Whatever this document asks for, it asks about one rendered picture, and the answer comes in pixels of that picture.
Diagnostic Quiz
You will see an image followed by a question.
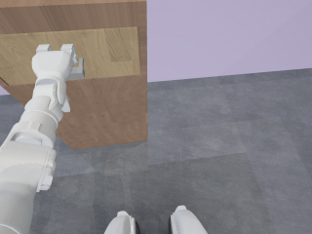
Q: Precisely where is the drawer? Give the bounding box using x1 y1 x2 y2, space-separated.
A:
0 26 140 86

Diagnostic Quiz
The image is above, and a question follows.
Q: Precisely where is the handle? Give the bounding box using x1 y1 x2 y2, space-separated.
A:
67 58 85 80

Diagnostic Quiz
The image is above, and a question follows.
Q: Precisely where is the right robot thigh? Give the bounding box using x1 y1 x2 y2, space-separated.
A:
171 210 208 234

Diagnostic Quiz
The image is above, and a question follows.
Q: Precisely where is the left robot thigh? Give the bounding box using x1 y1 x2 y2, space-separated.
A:
104 215 136 234

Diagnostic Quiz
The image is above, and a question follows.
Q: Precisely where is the robot left hand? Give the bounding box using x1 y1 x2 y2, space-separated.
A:
31 44 78 112

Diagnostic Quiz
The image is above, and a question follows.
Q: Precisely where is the robot left forearm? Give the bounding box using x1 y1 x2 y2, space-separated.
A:
0 75 66 156

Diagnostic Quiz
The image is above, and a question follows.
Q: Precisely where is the cabinet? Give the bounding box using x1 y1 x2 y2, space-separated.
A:
0 0 148 150

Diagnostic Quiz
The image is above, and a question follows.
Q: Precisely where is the robot thigh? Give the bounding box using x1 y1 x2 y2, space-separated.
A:
171 210 208 234
104 215 136 234

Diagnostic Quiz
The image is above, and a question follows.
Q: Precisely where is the robot left upper arm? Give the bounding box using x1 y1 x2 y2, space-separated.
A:
0 140 57 234

